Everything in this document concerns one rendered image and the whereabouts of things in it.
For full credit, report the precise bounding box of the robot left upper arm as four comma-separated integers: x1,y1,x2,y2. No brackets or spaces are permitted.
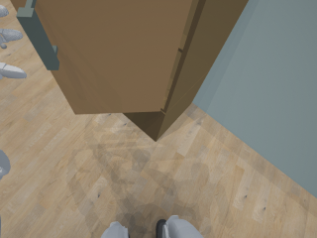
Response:
0,150,11,238

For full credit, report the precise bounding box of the right robot shin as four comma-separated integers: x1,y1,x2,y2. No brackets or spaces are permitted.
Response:
161,215,179,238

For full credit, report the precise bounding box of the cupboard door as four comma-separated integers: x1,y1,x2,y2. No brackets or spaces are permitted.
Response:
10,0,192,115

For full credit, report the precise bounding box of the left robot thigh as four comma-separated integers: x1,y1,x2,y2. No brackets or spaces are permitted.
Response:
100,225,129,238

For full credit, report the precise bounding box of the handle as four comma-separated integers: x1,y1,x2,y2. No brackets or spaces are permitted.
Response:
16,0,59,70

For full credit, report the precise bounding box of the robot left hand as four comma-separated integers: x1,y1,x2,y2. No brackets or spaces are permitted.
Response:
0,5,27,79

